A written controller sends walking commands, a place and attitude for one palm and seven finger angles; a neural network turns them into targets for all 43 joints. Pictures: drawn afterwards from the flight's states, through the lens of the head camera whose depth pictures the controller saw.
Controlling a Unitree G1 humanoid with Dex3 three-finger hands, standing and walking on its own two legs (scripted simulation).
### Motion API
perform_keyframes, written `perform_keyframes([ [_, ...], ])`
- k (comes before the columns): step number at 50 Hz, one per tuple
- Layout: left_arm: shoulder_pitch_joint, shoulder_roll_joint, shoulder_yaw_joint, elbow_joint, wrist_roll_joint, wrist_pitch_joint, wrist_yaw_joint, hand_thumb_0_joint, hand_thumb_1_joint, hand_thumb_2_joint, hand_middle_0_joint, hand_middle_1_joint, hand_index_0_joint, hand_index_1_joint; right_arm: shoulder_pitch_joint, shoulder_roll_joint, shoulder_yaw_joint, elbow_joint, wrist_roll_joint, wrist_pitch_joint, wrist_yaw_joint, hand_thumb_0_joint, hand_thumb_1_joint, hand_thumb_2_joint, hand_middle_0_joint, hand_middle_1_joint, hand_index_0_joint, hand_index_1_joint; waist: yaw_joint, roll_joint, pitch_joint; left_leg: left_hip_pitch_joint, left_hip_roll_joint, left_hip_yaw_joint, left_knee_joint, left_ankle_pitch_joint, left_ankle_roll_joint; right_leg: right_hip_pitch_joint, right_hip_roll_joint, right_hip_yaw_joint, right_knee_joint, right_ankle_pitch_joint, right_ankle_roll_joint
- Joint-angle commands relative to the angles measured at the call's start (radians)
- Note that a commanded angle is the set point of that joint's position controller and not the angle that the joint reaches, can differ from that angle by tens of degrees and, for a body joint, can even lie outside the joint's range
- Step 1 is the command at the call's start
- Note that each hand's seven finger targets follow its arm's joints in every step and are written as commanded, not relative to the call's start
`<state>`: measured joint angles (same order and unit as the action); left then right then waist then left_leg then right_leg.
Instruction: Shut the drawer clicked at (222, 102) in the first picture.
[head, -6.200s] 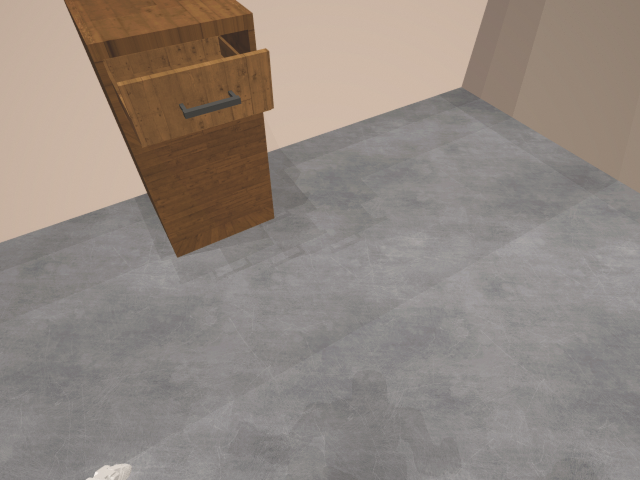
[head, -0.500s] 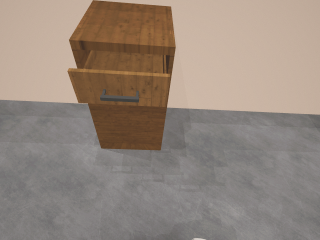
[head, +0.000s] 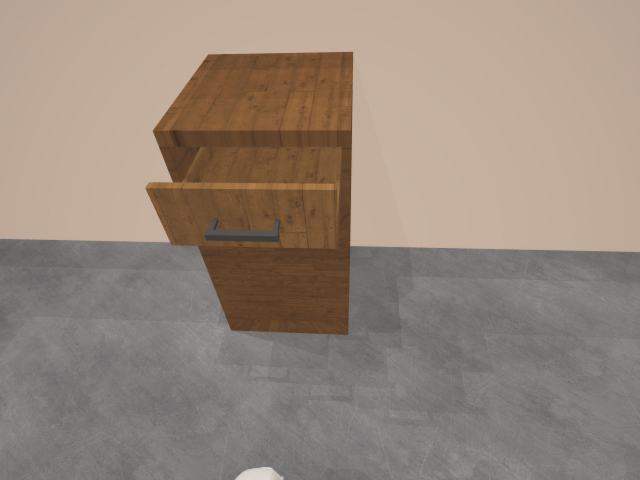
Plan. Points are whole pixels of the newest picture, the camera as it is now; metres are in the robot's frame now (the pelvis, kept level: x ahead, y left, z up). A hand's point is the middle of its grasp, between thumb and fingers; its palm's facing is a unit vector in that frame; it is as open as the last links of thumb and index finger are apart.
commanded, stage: take the last steps up to it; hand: left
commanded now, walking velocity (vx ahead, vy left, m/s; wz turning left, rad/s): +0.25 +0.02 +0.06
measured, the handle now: (243, 229) +0.61 +0.19 -0.08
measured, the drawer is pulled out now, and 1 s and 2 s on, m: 0.15 0.15 0.15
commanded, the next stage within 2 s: come to a stop and stand still in 0.26 s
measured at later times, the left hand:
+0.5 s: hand out of the picture +0.15 +0.23 -0.19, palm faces +0.08 -0.98 -0.19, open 7.4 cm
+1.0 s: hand (216, 460) +0.20 +0.18 -0.16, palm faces +0.06 -0.95 -0.29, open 7.4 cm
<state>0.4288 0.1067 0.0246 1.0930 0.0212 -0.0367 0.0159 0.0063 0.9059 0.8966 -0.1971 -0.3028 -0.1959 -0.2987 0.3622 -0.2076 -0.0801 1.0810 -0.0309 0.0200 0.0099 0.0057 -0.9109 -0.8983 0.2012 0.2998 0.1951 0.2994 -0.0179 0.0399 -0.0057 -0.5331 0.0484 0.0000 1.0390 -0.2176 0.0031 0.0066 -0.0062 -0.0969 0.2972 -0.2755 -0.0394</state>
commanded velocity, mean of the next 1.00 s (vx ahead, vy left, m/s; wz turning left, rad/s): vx -0.02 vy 0.03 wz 0.00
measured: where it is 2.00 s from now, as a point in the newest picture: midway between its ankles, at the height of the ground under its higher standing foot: outside the picture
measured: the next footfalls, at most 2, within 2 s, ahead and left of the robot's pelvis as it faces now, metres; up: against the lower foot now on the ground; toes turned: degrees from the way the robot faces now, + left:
left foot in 0.28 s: +0.20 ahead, +0.15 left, +0.00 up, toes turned +7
right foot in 0.74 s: +0.23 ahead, -0.10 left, +0.00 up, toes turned -5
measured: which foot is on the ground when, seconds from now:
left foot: up 0.00-0.26, down 0.28-0.74, up 0.76-1.00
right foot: down 0.00-0.28, up 0.30-0.72, down 0.74-1.00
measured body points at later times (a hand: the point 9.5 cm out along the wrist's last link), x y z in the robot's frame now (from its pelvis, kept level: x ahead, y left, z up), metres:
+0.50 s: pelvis +0.15 +0.05 -0.01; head +0.16 +0.07 +0.44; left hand +0.15 +0.28 -0.17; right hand +0.25 -0.17 -0.15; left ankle +0.16 +0.14 -0.75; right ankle +0.15 -0.07 -0.69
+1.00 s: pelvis +0.13 -0.01 -0.01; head +0.16 -0.06 +0.44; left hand +0.19 +0.23 -0.13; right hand +0.16 -0.25 -0.18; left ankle +0.08 +0.15 -0.65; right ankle +0.19 -0.10 -0.75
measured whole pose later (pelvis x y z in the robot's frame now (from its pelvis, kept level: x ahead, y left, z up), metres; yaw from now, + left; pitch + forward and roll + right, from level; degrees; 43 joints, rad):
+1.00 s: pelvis +0.13 -0.01 -0.01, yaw +0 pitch -1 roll +3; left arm 0.19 0.13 0.04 0.98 0.02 0.02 0.04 0.01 0.91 0.90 -0.20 -0.30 -0.20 -0.30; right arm 0.23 -0.22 -0.08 1.04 -0.02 0.08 -0.01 0.00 -0.91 -0.90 0.20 0.30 0.19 0.30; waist 0.01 0.05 0.09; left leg -0.40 -0.01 -0.03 1.12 -0.40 -0.06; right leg -0.29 -0.05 -0.07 0.48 -0.17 -0.05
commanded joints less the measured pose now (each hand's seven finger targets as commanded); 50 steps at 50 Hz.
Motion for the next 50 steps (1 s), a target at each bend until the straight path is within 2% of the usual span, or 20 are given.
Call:
perform_keyframes([
  [1,0.084,0.103,0.011,-0.008,-0.002,-0.048,0.011,0.000,0.900,0.900,-0.200,-0.300,-0.200,-0.300,-0.104,-0.006,0.006,-0.076,0.008,-0.025,0.006,0.000,-0.900,-0.900,0.200,0.300,0.200,0.300,0.023,-0.163,0.180,-0.149,0.031,0.026,-0.017,0.055,-0.016,-0.068,-0.238,0.130,-0.149,0.303,-0.073],
  [5,0.148,0.110,0.011,0.032,0.004,-0.048,0.017,0.000,0.900,0.900,-0.200,-0.300,-0.200,-0.300,-0.218,0.013,0.018,-0.103,0.011,-0.032,0.013,0.000,-0.900,-0.900,0.200,0.300,0.200,0.300,0.053,-0.177,0.184,-0.135,0.033,0.072,-0.162,0.024,-0.004,-0.022,-0.251,0.120,-0.097,0.492,-0.100],
  [9,0.159,0.130,0.020,0.052,0.008,-0.037,0.024,0.000,0.900,0.900,-0.200,-0.300,-0.200,-0.300,-0.263,0.028,0.032,-0.113,0.013,-0.053,0.012,0.000,-0.900,-0.900,0.200,0.300,0.200,0.300,0.059,-0.192,0.139,0.018,-0.013,0.124,-0.360,-0.030,0.027,0.016,-0.244,0.084,0.007,0.695,-0.089],
  [11,0.126,0.147,0.024,0.052,0.002,-0.036,0.024,0.000,0.900,0.900,-0.200,-0.300,-0.200,-0.300,-0.118,0.006,0.027,-0.068,0.010,-0.065,-0.004,0.000,-0.900,-0.900,0.200,0.300,0.200,0.300,-0.010,-0.183,0.048,0.235,-0.070,0.151,-0.487,0.030,0.048,0.001,-0.211,0.040,0.196,0.839,-0.060],
  [12,0.129,0.138,0.022,0.053,-0.004,-0.035,0.024,0.000,0.900,0.900,-0.200,-0.300,-0.200,-0.300,-0.001,-0.029,0.020,-0.028,0.006,-0.071,-0.013,0.000,-0.900,-0.900,0.200,0.300,0.200,0.300,-0.056,-0.145,-0.036,0.430,-0.056,0.130,-0.557,0.138,0.058,-0.065,-0.182,0.031,0.367,0.770,-0.035],
  [13,0.162,0.104,0.019,0.047,-0.016,-0.034,0.020,0.000,0.900,0.900,-0.200,-0.300,-0.200,-0.300,0.110,-0.116,0.002,-0.006,-0.003,-0.080,-0.025,0.000,-0.900,-0.900,0.200,0.300,0.200,0.300,-0.090,-0.010,-0.167,0.699,0.143,-0.062,-0.526,0.383,0.121,-0.273,-0.099,-0.014,0.588,0.413,0.007],
  [14,0.188,0.047,0.005,0.032,-0.027,-0.037,0.017,0.000,0.900,0.900,-0.200,-0.300,-0.200,-0.300,0.194,-0.187,-0.013,0.009,0.007,-0.080,-0.037,0.000,-0.900,-0.900,0.200,0.300,0.200,0.300,-0.085,0.159,-0.277,0.878,0.385,-0.352,-0.561,0.734,0.239,-0.488,0.004,-0.003,0.866,-0.293,0.027],
  [15,0.150,0.080,0.012,0.011,-0.020,-0.024,0.025,0.000,0.900,0.900,-0.200,-0.300,-0.200,-0.300,0.177,-0.199,-0.008,-0.001,0.025,-0.069,-0.041,0.000,-0.900,-0.900,0.200,0.300,0.200,0.300,-0.072,0.069,-0.259,0.794,0.422,-0.341,-0.601,0.770,0.269,-0.490,-0.025,0.086,0.984,-0.333,0.007],
  [18,0.003,0.055,0.025,0.004,-0.008,-0.009,0.016,0.000,0.900,0.900,-0.200,-0.300,-0.200,-0.300,-0.009,-0.061,0.024,-0.028,0.015,-0.087,-0.050,0.000,-0.900,-0.900,0.200,0.300,0.200,0.300,-0.021,0.018,0.042,0.436,0.321,-0.161,-0.718,0.618,0.218,-0.535,-0.106,0.104,0.981,-0.171,0.030],
  [19,0.009,0.040,0.023,0.008,-0.007,0.003,0.012,0.000,0.900,0.900,-0.200,-0.300,-0.200,-0.300,-0.042,-0.028,0.038,-0.034,0.015,-0.090,-0.050,0.000,-0.900,-0.900,0.200,0.300,0.200,0.300,0.006,0.013,0.084,0.343,0.284,-0.094,-0.745,0.659,0.188,-0.483,-0.116,0.104,0.913,-0.142,0.041],
  [22,0.081,0.012,0.018,0.018,-0.009,0.042,0.020,0.000,0.900,0.900,-0.200,-0.300,-0.200,-0.300,-0.123,-0.005,0.046,-0.056,0.016,-0.088,-0.056,0.000,-0.900,-0.900,0.200,0.300,0.200,0.300,0.066,0.044,0.066,0.241,0.236,0.025,-0.745,0.794,0.140,-0.334,-0.104,0.088,0.697,-0.061,0.071],
  [31,-0.126,0.117,0.046,-0.129,0.002,0.082,0.017,0.000,0.900,0.900,-0.200,-0.300,-0.200,-0.300,-0.153,-0.098,0.001,-0.095,0.001,-0.027,-0.059,0.000,-0.900,-0.900,0.200,0.300,0.200,0.300,0.029,0.140,0.086,0.311,0.261,-0.021,-0.672,0.670,0.159,-0.370,-0.056,0.066,0.519,-0.087,0.053],
  [35,-0.095,0.148,0.051,-0.138,0.000,0.055,0.013,0.000,0.900,0.900,-0.200,-0.300,-0.200,-0.300,-0.155,-0.107,-0.008,-0.099,0.006,-0.012,-0.047,0.000,-0.900,-0.900,0.200,0.300,0.200,0.300,0.059,0.097,0.017,0.340,0.192,0.003,-0.537,0.456,0.084,-0.231,-0.055,0.050,0.217,0.138,0.052],
  [36,-0.086,0.194,0.055,-0.135,0.007,0.039,0.015,0.000,0.900,0.900,-0.200,-0.300,-0.200,-0.300,-0.120,-0.072,-0.006,-0.096,0.013,-0.009,-0.042,0.000,-0.900,-0.900,0.200,0.300,0.200,0.300,0.053,-0.039,-0.031,0.316,0.104,0.058,-0.423,0.247,0.024,-0.161,-0.129,0.131,0.124,0.426,0.040],
  [37,-0.097,0.275,0.067,-0.138,0.014,0.027,0.021,0.000,0.900,0.900,-0.200,-0.300,-0.200,-0.300,-0.081,-0.013,0.000,-0.111,0.022,-0.006,-0.037,0.000,-0.900,-0.900,0.200,0.300,0.200,0.300,0.031,-0.282,-0.064,0.168,-0.023,0.119,-0.273,-0.213,-0.031,-0.078,-0.331,0.357,0.125,0.836,-0.055],
  [38,-0.082,0.290,0.062,-0.143,0.001,0.028,0.019,0.000,0.900,0.900,-0.200,-0.300,-0.200,-0.300,-0.089,-0.027,-0.001,-0.118,0.029,0.009,-0.043,0.000,-0.900,-0.900,0.200,0.300,0.200,0.300,0.058,-0.247,-0.105,0.185,-0.046,0.027,-0.132,-0.431,-0.030,-0.105,-0.418,0.355,0.112,0.999,-0.155],
  [39,-0.106,0.270,0.061,-0.142,0.001,0.029,0.024,0.000,0.900,0.900,-0.200,-0.300,-0.200,-0.300,-0.113,-0.020,0.000,-0.116,0.027,0.023,-0.045,0.000,-0.900,-0.900,0.200,0.300,0.200,0.300,0.051,-0.205,-0.095,0.168,-0.038,-0.033,-0.033,-0.414,-0.027,-0.122,-0.393,0.322,0.109,0.957,-0.180],
  [40,-0.146,0.257,0.067,-0.147,0.001,0.031,0.030,0.000,0.900,0.900,-0.200,-0.300,-0.200,-0.300,-0.093,-0.022,0.000,-0.109,0.024,0.031,-0.047,0.000,-0.900,-0.900,0.200,0.300,0.200,0.300,0.034,-0.255,-0.101,0.140,-0.042,-0.050,0.026,-0.389,-0.030,-0.128,-0.373,0.322,0.105,0.893,-0.177],
  [43,-0.198,0.231,0.058,-0.166,-0.004,0.032,0.034,0.000,0.900,0.900,-0.200,-0.300,-0.200,-0.300,-0.090,-0.053,-0.007,-0.084,0.019,0.039,-0.034,0.000,-0.900,-0.900,0.200,0.300,0.200,0.300,0.029,-0.171,-0.058,0.084,-0.042,-0.063,0.146,-0.247,-0.050,-0.141,-0.315,0.266,0.094,0.735,-0.149],
  [50,-0.168,0.247,0.069,-0.155,0.001,0.038,0.034,0.000,0.900,0.900,-0.200,-0.300,-0.200,-0.300,-0.100,-0.067,-0.007,-0.088,0.013,0.048,-0.014,0.000,-0.900,-0.900,0.200,0.300,0.200,0.300,0.060,-0.201,-0.035,0.079,-0.029,-0.051,0.009,-0.160,-0.068,-0.136,-0.302,0.297,-0.041,0.137,-0.112],
])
